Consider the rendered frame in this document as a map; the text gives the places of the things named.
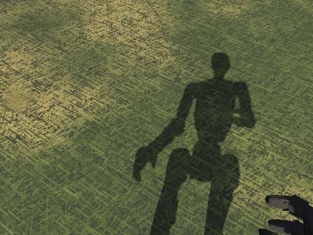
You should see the robot right hand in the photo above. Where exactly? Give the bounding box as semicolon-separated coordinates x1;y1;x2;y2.
258;195;313;235

